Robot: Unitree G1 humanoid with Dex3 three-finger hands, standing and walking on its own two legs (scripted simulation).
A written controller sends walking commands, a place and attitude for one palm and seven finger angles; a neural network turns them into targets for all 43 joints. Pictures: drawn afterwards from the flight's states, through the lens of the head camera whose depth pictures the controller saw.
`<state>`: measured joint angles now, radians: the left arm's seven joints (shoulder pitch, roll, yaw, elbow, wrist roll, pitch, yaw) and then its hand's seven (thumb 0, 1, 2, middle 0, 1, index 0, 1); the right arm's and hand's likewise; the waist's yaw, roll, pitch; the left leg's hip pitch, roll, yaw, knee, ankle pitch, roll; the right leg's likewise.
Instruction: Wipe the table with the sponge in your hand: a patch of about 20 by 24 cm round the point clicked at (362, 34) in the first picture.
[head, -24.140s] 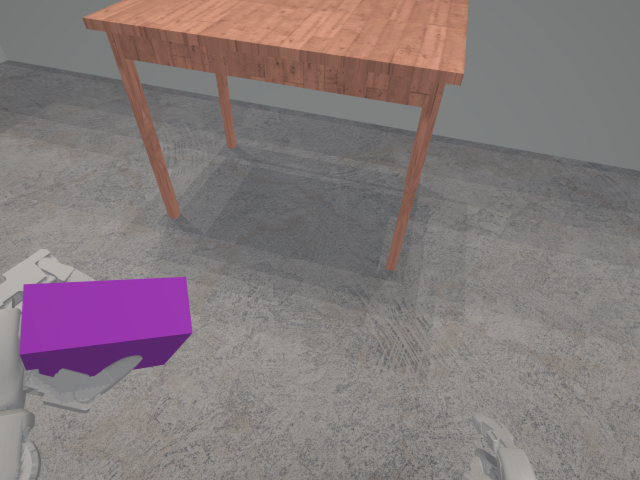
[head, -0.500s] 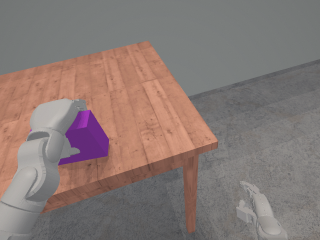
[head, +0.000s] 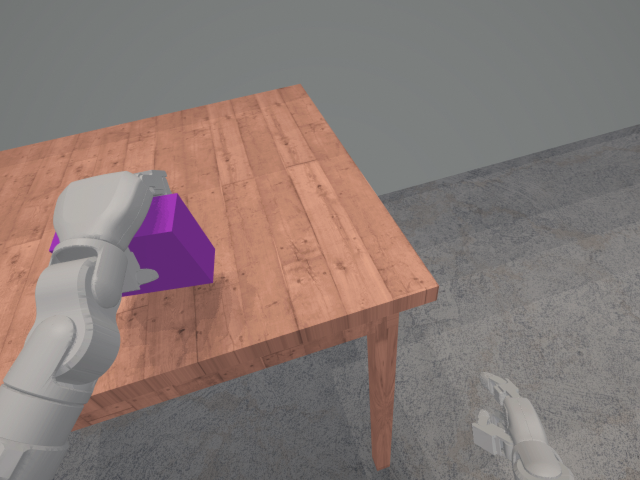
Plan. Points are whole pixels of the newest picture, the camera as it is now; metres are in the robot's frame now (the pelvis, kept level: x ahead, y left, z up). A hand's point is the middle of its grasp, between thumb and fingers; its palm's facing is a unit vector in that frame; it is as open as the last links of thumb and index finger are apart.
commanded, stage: lower the sponge onto the table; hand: left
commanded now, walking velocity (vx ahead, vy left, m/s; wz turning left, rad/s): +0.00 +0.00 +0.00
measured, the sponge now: (150, 258) +0.31 +0.27 +0.15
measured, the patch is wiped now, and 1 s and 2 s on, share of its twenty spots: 0.05 0.05 0.25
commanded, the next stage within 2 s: wipe forward along the first lane in 0.98 s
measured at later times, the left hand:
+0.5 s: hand (105, 265) +0.28 +0.31 +0.17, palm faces +0.09 -0.06 -0.99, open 9.4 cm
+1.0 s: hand (117, 266) +0.28 +0.30 +0.16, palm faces +0.09 -0.02 -1.00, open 9.3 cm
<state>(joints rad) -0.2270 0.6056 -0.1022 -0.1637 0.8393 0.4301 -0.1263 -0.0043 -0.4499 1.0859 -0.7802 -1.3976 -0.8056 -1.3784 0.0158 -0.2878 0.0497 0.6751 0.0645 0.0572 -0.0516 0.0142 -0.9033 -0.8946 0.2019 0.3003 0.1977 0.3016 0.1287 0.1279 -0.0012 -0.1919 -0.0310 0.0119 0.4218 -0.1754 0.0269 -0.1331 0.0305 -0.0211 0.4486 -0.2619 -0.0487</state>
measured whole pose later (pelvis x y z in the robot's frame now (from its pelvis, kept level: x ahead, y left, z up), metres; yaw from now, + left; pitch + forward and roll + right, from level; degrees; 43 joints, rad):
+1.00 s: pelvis +0.00 +0.00 +0.00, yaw +1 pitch -3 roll +0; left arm -0.15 0.57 -0.05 -0.04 0.87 0.43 -0.12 0.00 -0.46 1.09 -0.80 -1.39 -0.82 -1.37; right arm 0.03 -0.28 0.05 0.68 0.07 0.08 -0.04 0.01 -0.90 -0.89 0.20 0.30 0.20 0.30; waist 0.11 0.14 -0.02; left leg -0.21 -0.03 0.00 0.44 -0.18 0.03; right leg -0.14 0.03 -0.03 0.45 -0.26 -0.04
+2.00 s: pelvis +0.00 -0.03 -0.01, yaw +0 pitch +2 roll +0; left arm -0.52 0.72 0.06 0.63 0.90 0.12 -0.16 0.01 -0.57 1.21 -0.83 -1.35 -0.84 -1.38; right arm 0.20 -0.34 0.00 0.71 0.08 0.13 -0.05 0.01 -0.90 -0.89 0.20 0.30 0.20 0.30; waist 0.02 0.11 -0.05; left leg -0.37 0.01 -0.02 0.56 -0.23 0.03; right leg -0.29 0.07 -0.05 0.54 -0.29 -0.08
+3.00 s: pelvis +0.01 +0.01 -0.01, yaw -1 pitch +9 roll -1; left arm -0.81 0.83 0.05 0.99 0.99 -0.01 -0.13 0.00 -0.58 1.22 -0.84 -1.36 -0.85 -1.42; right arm 0.29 -0.33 0.00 0.70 0.10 0.17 -0.04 0.01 -0.90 -0.89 0.20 0.30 0.20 0.30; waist -0.03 0.08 -0.09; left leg -0.49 -0.01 0.00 0.58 -0.25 0.04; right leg -0.40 0.06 -0.02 0.52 -0.29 -0.04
